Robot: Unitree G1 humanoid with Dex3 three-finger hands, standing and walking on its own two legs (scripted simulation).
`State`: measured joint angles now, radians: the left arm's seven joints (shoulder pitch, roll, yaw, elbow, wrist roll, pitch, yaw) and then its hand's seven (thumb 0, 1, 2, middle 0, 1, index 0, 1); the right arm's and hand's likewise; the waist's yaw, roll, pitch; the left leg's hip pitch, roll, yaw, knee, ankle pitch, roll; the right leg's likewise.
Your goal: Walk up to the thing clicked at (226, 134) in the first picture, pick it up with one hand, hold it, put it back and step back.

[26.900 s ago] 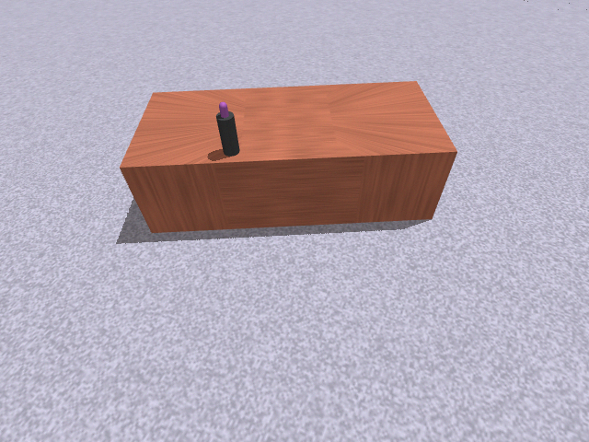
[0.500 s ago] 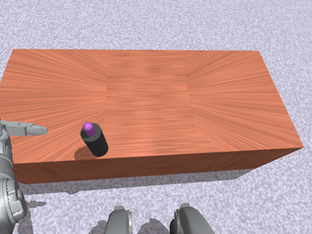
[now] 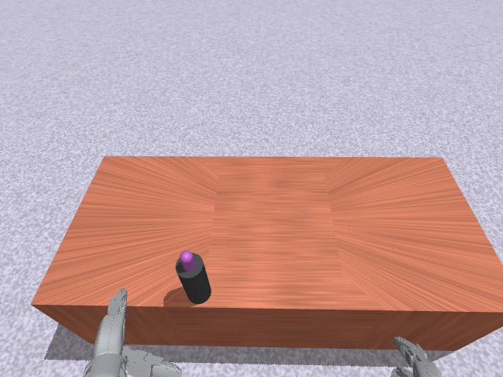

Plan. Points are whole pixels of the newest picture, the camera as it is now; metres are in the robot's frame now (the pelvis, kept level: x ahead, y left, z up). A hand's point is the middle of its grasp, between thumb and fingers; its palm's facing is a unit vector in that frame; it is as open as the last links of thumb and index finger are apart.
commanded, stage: home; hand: left
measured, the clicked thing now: (193, 275) +0.41 +0.18 -0.24
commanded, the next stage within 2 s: none
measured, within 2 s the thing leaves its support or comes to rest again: neither
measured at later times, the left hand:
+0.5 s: hand out of the picture +0.16 +0.16 -0.07, palm faces +0.14 -0.95 -0.27, open 17.7 cm
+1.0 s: hand out of the picture +0.06 +0.25 -0.11, palm faces +0.01 -0.92 -0.39, open 17.6 cm
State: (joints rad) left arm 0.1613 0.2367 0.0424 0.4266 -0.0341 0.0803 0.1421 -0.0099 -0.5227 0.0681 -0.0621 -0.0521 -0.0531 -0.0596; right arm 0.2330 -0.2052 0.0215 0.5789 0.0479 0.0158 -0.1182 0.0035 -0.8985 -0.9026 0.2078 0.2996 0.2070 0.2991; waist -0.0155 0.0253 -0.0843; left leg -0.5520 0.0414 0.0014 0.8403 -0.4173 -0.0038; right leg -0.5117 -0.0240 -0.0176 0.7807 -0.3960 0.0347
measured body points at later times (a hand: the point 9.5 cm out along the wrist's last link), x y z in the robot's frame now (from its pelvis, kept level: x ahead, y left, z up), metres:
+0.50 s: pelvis -0.01 -0.02 +0.00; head +0.01 -0.03 +0.45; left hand +0.15 +0.21 -0.05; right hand +0.15 -0.26 -0.09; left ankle +0.00 +0.12 -0.70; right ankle +0.00 -0.15 -0.70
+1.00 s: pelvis -0.01 -0.01 +0.03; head -0.02 -0.01 +0.48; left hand +0.05 +0.30 -0.08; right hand +0.07 -0.29 -0.10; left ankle +0.00 +0.12 -0.70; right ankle +0.00 -0.15 -0.70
